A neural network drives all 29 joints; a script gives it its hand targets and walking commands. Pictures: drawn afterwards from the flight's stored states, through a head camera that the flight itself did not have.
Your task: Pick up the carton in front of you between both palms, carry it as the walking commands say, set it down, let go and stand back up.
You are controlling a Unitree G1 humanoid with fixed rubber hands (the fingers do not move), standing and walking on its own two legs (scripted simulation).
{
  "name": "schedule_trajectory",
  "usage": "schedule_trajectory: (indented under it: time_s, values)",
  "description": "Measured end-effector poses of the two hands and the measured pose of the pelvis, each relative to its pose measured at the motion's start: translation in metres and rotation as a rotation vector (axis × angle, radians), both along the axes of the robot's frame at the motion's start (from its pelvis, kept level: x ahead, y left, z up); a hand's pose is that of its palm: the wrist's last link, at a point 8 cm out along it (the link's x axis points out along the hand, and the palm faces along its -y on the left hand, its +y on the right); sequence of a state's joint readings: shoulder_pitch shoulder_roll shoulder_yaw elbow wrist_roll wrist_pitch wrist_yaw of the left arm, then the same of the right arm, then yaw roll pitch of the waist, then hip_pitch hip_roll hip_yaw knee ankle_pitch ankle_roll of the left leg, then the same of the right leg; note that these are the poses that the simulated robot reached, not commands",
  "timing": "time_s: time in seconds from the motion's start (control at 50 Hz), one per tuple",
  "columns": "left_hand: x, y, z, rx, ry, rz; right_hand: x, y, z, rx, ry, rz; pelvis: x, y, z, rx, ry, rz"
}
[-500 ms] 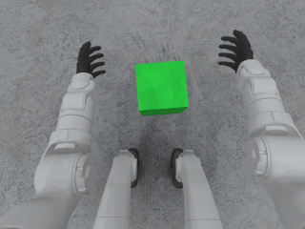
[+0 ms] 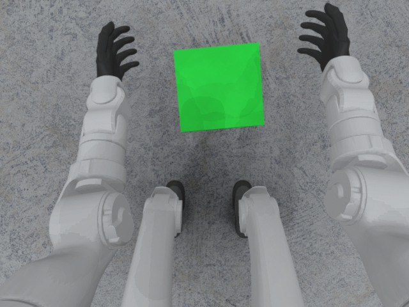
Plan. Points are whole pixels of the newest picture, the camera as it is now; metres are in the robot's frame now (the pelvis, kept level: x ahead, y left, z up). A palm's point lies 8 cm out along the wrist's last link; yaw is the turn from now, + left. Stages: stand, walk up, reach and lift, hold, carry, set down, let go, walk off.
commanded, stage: reach and lift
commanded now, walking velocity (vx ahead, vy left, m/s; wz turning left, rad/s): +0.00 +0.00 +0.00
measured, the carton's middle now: (217, 95) +0.49 -0.03 -0.46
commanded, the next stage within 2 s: none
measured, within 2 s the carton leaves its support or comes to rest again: leaves its support in 1.40 s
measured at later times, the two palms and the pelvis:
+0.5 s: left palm (146, 95) +0.48 +0.16 -0.36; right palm (287, 85) +0.50 -0.21 -0.36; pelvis -0.06 +0.00 -0.19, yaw +1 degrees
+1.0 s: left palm (152, 97) +0.48 +0.15 -0.38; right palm (279, 88) +0.49 -0.19 -0.39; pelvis -0.05 +0.00 -0.21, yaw +1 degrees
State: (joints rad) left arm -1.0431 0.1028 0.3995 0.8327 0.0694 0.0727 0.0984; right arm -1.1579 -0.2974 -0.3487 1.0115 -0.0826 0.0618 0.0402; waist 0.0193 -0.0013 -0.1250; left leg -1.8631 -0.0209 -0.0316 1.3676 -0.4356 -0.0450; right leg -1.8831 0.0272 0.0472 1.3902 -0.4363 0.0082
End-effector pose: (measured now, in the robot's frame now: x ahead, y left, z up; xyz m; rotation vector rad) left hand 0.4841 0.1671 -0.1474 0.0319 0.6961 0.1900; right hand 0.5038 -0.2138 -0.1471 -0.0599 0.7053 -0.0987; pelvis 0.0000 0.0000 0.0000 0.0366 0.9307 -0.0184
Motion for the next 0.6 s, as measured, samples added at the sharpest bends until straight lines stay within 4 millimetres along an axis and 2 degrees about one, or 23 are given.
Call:
schedule_trajectory:
  time_s: [0.16,0.3,0.44,0.6]
  values:
    - [-0.009,0.002,-0.093,0.006,0.000,-0.004,-0.011,-0.003,-0.096,-0.016,-0.011,-0.011,-0.023,0.004,-0.081,0.006,-0.029,0.003]
    - [-0.008,0.002,-0.150,-0.002,0.006,0.000,-0.010,-0.001,-0.152,-0.013,-0.014,-0.012,-0.046,0.005,-0.141,0.009,-0.122,0.006]
    - [-0.006,-0.003,-0.195,-0.011,0.036,-0.005,-0.007,0.006,-0.197,-0.008,0.019,-0.010,-0.058,0.003,-0.179,0.010,-0.198,0.008]
    - [-0.006,-0.005,-0.241,-0.016,0.059,-0.012,-0.009,0.010,-0.244,-0.016,0.045,-0.004,-0.057,0.000,-0.204,0.011,-0.266,0.016]
